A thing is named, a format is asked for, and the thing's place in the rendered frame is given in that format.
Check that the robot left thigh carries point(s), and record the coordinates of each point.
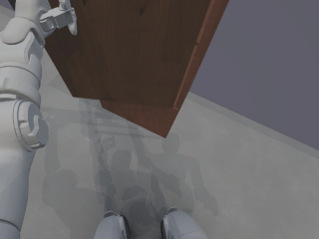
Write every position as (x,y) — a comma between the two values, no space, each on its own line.
(111,227)

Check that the robot left upper arm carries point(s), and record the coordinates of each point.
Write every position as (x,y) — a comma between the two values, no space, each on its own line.
(22,131)

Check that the robot left forearm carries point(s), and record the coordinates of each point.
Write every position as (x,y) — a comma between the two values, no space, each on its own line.
(21,51)

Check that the right robot shin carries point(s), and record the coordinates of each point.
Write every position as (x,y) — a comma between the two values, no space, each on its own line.
(172,210)

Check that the robot left hand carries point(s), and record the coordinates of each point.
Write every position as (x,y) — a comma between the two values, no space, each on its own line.
(47,19)

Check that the cupboard door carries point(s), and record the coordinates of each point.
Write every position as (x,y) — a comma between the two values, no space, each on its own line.
(127,51)

